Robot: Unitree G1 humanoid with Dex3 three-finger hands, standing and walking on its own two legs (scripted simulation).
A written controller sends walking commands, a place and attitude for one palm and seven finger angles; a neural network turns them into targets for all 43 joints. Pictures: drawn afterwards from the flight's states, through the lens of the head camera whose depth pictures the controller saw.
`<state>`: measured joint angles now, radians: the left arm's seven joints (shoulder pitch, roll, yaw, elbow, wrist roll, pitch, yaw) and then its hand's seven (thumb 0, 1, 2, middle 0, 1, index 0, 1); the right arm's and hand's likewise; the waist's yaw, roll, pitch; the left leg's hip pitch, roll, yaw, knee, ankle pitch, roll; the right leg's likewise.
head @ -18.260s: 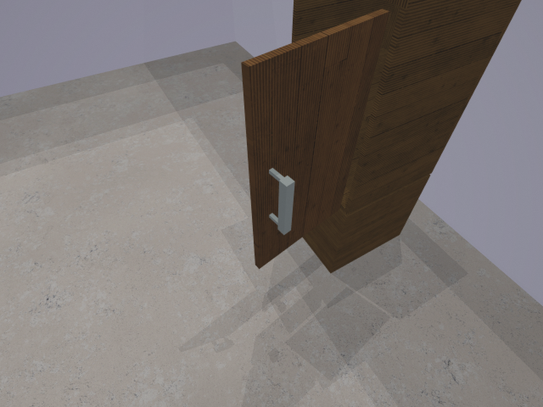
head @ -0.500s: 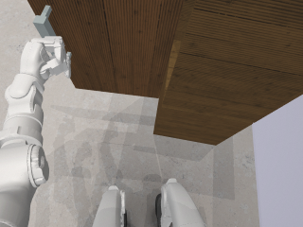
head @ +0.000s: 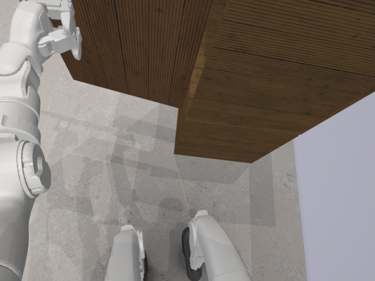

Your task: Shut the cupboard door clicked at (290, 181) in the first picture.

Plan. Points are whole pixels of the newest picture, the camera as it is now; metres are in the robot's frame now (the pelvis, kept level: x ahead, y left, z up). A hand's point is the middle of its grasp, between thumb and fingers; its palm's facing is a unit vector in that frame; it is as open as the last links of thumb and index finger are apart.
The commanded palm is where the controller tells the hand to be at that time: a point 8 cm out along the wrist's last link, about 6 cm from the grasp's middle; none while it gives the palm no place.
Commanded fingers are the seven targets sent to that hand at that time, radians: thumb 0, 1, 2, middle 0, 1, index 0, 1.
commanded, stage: push the door shut along its arc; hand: left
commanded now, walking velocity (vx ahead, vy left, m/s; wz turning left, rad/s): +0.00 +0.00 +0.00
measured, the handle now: (42, 7) +0.64 +0.21 +0.07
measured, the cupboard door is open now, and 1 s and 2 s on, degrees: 82 74 74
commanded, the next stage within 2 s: pull the fist back off the door in 0.52 s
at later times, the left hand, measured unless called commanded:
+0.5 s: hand (92, 19) +0.60 +0.12 +0.08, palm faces -0.36 -0.93 -0.03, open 3.1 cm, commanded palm +0.63 +0.13 +0.08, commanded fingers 0.00 0.90 0.90 -1.30 -1.50 -1.30 -1.50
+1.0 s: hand (106, 19) +0.61 +0.10 +0.08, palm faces +0.00 -1.00 -0.02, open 3.1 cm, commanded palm +0.57 +0.13 +0.08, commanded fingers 0.00 0.90 0.90 -1.30 -1.50 -1.30 -1.50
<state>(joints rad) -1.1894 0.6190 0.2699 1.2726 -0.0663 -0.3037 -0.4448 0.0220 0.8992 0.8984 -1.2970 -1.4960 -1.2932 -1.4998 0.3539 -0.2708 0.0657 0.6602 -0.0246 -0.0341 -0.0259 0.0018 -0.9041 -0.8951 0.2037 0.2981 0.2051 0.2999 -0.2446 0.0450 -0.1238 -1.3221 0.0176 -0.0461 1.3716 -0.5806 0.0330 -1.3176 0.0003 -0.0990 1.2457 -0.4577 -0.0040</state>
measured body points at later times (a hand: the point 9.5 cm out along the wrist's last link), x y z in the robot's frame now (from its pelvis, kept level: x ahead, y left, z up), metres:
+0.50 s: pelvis +0.01 -0.01 -0.01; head +0.22 +0.02 +0.39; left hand +0.62 +0.17 +0.08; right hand -0.03 -0.26 -0.10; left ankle +0.02 +0.09 -0.60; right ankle +0.06 -0.13 -0.60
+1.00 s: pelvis +0.01 -0.01 +0.01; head +0.20 +0.00 +0.41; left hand +0.60 +0.15 +0.08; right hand -0.04 -0.24 -0.09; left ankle +0.02 +0.09 -0.60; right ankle +0.06 -0.13 -0.60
